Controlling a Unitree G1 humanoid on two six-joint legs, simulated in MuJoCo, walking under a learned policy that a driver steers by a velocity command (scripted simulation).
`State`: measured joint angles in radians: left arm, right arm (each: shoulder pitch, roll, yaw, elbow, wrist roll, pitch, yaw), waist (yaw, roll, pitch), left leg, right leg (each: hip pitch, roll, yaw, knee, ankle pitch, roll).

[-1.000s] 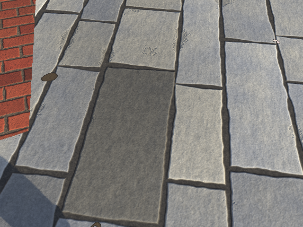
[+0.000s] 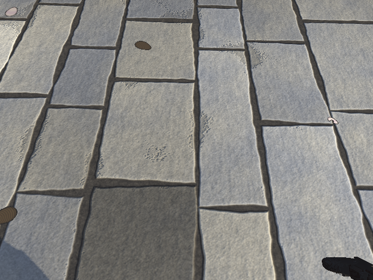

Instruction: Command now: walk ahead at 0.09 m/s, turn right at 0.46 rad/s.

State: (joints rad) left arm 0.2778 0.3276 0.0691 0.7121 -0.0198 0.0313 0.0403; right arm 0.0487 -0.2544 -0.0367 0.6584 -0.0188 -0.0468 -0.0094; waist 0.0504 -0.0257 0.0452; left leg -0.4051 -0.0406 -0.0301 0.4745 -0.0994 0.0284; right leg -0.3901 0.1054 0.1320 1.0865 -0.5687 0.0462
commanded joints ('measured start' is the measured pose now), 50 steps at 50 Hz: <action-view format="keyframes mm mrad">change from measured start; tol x8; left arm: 1 66 128 41 -54 4 32 10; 7 15 37 2 -77 21 16 -2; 15 2 155 11 -85 47 13 -14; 17 -139 65 -15 -100 56 -7 -29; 50 9 21 -25 135 28 -46 -14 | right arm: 1 14 -124 -30 -50 -7 19 -6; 11 39 -176 -41 29 19 38 5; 15 132 -82 -3 62 -2 24 21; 50 95 -111 -18 367 17 55 -32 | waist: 1 -23 133 -117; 13 -22 152 -127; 14 -27 110 -125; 16 -84 -216 -113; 28 -63 17 -40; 50 -67 18 -33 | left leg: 1 205 288 -264 -159 184 193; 8 184 270 -147 -182 191 230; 14 48 208 -114 -99 -97 85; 15 -13 113 -8 60 -237 2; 16 61 62 37 38 -301 -43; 20 202 82 2 -32 -50 -70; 50 267 91 -6 -45 52 -36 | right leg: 1 -149 -98 -19 144 72 52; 10 88 -121 -102 -354 199 14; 13 254 -97 -131 -637 362 -42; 15 377 -329 134 -723 579 -148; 17 93 -319 136 -794 283 -211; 22 62 -200 33 -760 187 -92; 34 150 -156 -31 -685 469 -90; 50 158 -137 -62 -708 478 -73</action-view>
